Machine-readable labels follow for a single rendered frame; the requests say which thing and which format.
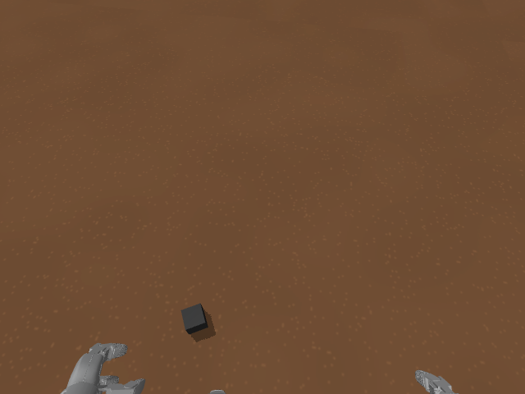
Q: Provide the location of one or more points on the right robot hand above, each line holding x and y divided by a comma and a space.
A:
432, 383

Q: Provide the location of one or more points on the left robot hand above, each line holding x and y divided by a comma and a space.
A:
89, 367

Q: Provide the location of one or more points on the cube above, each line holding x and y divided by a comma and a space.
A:
194, 318

